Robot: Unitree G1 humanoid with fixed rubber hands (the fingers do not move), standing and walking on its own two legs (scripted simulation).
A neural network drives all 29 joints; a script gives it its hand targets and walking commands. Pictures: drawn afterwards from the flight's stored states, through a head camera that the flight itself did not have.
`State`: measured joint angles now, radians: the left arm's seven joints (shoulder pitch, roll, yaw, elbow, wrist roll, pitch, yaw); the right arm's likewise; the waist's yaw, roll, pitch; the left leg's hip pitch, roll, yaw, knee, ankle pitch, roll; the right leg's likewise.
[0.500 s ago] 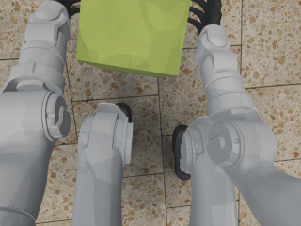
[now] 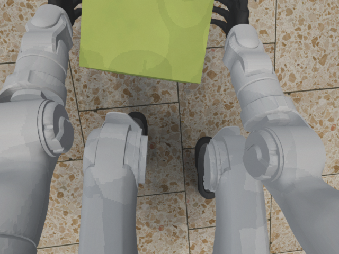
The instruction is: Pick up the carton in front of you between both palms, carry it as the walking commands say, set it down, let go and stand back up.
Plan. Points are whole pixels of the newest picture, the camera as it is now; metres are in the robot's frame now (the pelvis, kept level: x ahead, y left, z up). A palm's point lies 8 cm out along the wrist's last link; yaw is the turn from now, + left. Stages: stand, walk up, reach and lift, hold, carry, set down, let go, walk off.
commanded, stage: set down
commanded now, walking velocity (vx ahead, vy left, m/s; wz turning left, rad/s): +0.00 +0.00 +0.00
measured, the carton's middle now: (149, 31) +0.49 +0.13 -0.25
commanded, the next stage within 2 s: let go in 1.34 s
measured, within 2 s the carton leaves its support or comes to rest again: neither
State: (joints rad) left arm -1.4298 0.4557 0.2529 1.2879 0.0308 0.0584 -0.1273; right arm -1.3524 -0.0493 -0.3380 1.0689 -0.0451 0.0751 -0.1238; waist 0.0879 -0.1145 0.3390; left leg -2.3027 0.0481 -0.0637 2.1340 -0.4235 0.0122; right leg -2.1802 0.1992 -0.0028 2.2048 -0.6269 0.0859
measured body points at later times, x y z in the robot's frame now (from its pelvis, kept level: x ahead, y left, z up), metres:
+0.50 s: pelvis +0.00 +0.00 +0.03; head +0.34 +0.09 +0.31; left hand +0.49 +0.34 -0.12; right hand +0.53 -0.04 -0.12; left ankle +0.15 +0.13 -0.34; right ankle +0.11 -0.12 -0.34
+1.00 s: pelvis +0.03 +0.02 +0.16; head +0.34 +0.10 +0.47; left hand +0.49 +0.36 +0.02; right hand +0.53 -0.04 +0.03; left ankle +0.15 +0.13 -0.34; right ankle +0.11 -0.12 -0.34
